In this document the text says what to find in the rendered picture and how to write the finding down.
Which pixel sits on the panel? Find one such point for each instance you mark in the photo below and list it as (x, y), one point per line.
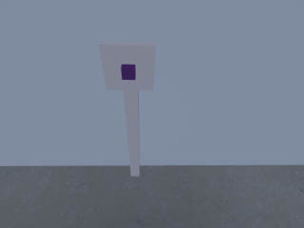
(114, 54)

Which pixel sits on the button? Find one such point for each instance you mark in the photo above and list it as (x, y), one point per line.
(128, 72)

